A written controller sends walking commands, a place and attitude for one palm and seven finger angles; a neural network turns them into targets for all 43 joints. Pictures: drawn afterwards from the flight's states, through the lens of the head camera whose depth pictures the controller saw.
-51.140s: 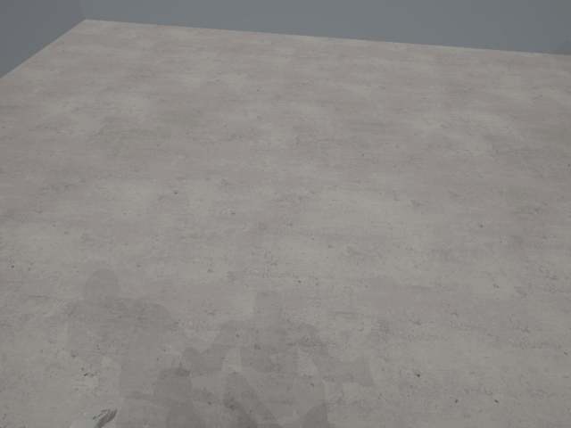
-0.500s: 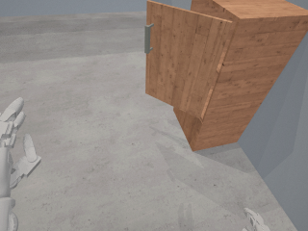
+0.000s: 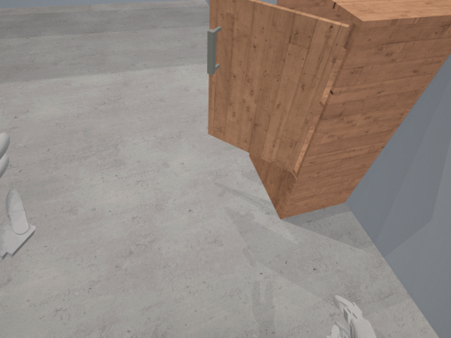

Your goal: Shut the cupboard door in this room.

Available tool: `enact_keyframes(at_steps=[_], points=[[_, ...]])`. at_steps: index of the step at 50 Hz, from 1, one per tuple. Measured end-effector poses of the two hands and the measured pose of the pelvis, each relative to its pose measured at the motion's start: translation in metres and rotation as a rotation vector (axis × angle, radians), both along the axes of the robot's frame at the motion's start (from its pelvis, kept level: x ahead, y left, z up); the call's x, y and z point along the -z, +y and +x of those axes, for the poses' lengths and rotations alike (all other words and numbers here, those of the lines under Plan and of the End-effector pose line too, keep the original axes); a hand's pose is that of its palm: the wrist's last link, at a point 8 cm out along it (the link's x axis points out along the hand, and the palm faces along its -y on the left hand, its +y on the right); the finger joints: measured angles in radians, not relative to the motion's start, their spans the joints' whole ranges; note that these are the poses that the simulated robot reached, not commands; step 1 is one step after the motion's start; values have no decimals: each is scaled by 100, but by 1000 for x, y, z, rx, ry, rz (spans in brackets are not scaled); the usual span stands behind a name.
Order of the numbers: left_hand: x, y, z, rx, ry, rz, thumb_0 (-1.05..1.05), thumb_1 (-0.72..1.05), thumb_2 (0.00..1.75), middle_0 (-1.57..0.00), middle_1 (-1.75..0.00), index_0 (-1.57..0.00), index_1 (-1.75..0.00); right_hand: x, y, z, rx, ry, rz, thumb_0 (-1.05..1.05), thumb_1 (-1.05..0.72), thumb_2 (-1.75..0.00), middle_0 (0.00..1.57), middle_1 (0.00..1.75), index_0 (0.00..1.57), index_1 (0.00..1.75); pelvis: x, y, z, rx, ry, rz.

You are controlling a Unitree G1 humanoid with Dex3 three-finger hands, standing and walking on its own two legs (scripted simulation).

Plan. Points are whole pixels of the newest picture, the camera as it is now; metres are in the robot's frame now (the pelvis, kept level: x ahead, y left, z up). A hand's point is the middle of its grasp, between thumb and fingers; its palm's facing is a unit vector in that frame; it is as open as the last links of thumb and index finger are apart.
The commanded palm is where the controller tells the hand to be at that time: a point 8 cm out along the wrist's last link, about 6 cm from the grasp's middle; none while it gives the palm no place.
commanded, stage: stop stepping back and stand still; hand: left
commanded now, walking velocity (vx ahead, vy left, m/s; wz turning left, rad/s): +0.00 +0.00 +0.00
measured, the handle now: (214, 50) +0.97 +0.09 +0.03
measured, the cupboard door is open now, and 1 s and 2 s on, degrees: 42 42 42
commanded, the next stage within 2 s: let the arm hang, fingers relaxed in 0.80 s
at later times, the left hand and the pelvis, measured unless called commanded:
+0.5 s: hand out of the picture +0.15 +0.27 +0.17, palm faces +0.44 -0.78 -0.44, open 7.4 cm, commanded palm +0.10 +0.30 +0.18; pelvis -0.04 +0.00 +0.00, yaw +0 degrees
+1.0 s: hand (45, 298) +0.16 +0.28 +0.04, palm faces +0.19 -0.85 -0.50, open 7.4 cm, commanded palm none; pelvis -0.05 +0.02 +0.00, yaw +0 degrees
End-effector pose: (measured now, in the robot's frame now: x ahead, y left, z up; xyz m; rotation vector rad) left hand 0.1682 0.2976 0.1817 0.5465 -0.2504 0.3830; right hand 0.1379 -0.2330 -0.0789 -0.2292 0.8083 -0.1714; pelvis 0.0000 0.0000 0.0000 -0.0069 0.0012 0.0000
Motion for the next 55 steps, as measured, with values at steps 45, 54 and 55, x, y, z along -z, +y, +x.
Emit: enact_keyframes(at_steps=[45, 54, 55], points=[[6, 12, -51, -18, 58, -17, 1, 89, 89, -21, -30, -21, -30, -6, 7, -51, 13, -31, 3, 1, -90, -90, 20, 30, 20, 30, -6, 8, -48, 9, 12, -18], [224, -8, -68, -46, 986, -296, 0, 91, 89, -20, -30, -19, -30, 37, -10, -51, -47, 96, 43, 1, -90, -90, 20, 30, 20, 30, 5, 19, -54, 9, 18, -3], [245, -18, -82, -42, 1075, -334, 1, 91, 89, -20, -30, -19, -30, 38, -12, -58, -39, 120, 38, 1, -90, -90, 20, 30, 20, 30, 6, 18, -54, 10, 14, 2]])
